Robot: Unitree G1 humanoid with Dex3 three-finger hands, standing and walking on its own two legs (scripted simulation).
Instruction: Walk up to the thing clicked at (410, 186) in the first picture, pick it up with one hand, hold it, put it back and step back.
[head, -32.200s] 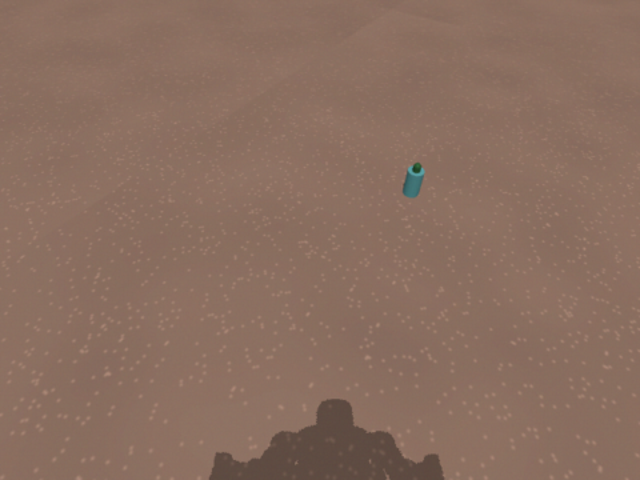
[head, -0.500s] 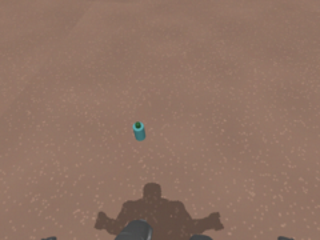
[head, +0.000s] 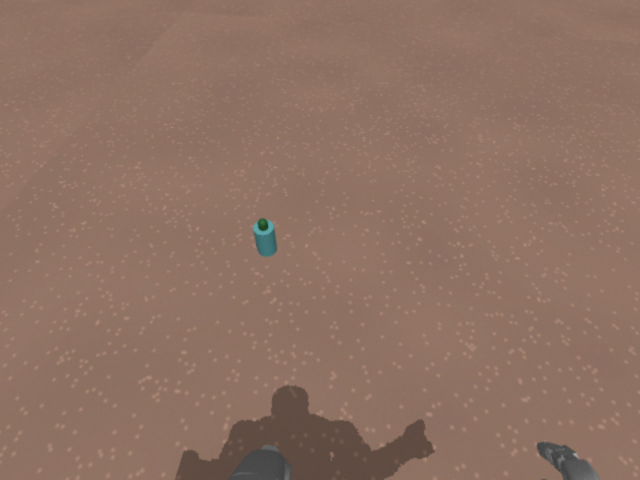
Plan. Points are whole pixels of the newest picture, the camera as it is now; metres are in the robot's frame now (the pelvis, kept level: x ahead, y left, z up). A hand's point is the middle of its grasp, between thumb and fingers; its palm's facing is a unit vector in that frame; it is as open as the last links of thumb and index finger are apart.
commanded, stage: step back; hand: left
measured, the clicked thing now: (264, 235) +1.01 +0.25 -0.67
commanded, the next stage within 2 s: stand in 1.02 s
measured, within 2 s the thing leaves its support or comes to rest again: neither
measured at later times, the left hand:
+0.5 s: hand out of the picture +0.05 +0.28 -0.13, palm faces +0.08 -0.91 -0.41, open 7.4 cm
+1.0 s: hand out of the picture +0.10 +0.30 -0.14, palm faces +0.09 -0.93 -0.36, open 7.4 cm
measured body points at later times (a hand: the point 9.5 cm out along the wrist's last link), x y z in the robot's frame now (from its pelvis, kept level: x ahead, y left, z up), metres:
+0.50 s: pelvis -0.01 +0.00 +0.01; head +0.00 -0.01 +0.46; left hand +0.04 +0.33 -0.10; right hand +0.07 -0.31 -0.12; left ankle +0.01 +0.13 -0.71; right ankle +0.01 -0.11 -0.72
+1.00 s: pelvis +0.04 +0.03 +0.01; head +0.07 +0.04 +0.46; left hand +0.09 +0.35 -0.12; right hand +0.19 -0.25 -0.11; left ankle +0.06 +0.15 -0.72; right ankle +0.01 -0.11 -0.72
